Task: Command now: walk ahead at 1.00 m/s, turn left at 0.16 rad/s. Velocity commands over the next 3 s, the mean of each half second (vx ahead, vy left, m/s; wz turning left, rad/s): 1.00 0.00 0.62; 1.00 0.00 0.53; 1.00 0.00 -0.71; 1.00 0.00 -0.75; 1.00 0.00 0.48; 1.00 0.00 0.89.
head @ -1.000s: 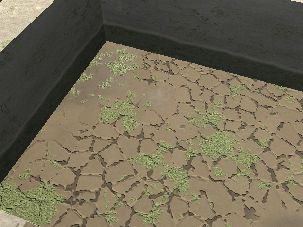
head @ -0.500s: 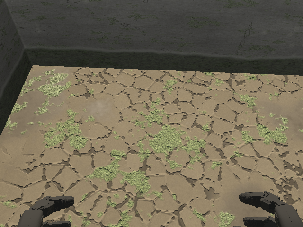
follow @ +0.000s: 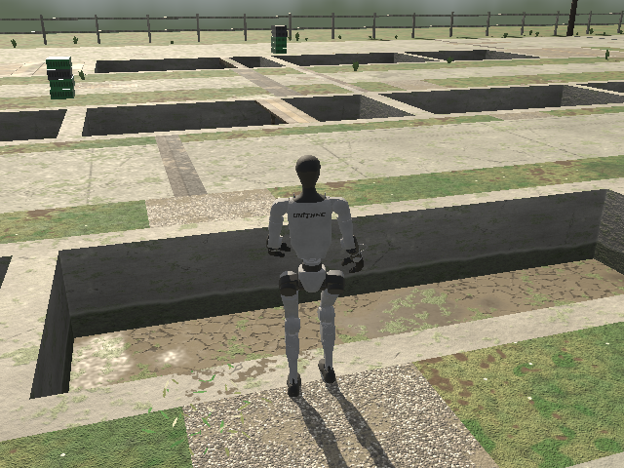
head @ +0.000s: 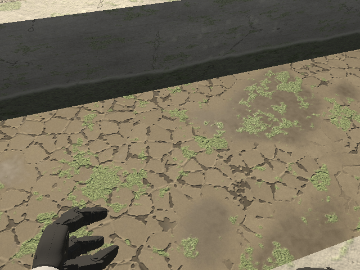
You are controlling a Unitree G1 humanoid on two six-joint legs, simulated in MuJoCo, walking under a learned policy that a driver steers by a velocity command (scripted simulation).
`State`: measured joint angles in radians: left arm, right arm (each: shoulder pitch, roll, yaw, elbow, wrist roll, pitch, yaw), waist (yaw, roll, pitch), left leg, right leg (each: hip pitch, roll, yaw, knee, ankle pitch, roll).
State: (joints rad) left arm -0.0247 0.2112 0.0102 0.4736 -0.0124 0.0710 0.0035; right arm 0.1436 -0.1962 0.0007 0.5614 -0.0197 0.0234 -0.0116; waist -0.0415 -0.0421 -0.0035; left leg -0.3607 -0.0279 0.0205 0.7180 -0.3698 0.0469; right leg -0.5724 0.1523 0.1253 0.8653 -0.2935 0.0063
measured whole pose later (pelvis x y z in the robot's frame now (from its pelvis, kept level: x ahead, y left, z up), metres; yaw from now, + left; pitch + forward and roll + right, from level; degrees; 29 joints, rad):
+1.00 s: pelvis +0.05 +0.06 +0.00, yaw +35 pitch +0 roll +1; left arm 0.12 0.18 -0.01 0.59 -0.01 0.03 0.00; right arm 0.16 -0.22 0.01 0.54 0.00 0.03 0.00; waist -0.02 0.02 -0.04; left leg -0.28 -0.13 -0.03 0.73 -0.44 0.09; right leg -0.42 0.01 -0.02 0.74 -0.32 -0.03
